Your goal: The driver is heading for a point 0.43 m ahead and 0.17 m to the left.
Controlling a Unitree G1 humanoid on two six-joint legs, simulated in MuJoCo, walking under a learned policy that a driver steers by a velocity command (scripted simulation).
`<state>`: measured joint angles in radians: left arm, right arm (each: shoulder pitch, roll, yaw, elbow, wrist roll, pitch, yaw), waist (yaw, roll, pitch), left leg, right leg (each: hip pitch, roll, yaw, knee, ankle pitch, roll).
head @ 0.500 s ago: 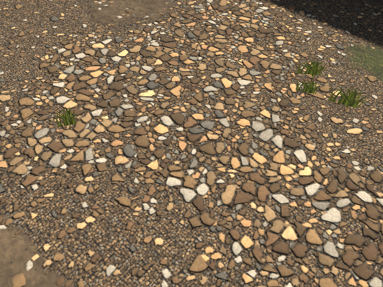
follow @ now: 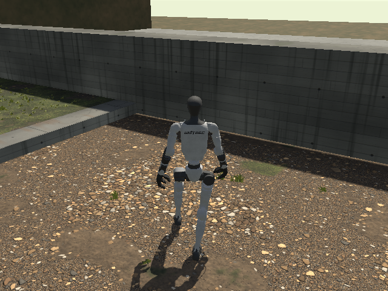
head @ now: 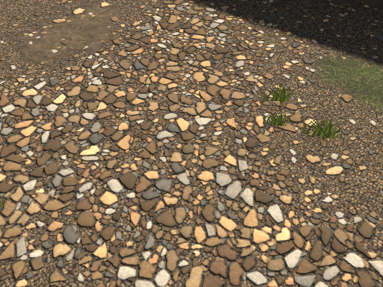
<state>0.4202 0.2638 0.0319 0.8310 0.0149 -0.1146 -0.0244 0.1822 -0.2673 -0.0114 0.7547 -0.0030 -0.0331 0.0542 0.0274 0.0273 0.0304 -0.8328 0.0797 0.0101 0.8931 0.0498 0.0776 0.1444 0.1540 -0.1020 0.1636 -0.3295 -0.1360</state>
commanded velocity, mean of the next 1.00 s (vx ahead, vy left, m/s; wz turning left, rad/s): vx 0.48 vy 0.00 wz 0.35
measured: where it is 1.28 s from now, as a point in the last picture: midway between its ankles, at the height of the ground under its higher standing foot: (192, 240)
